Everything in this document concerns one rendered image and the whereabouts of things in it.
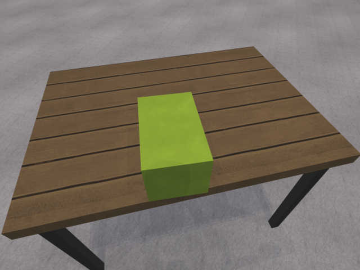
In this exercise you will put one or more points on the table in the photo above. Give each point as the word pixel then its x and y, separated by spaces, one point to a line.
pixel 83 160

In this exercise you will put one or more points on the carton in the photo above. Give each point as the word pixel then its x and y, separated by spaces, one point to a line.
pixel 175 156

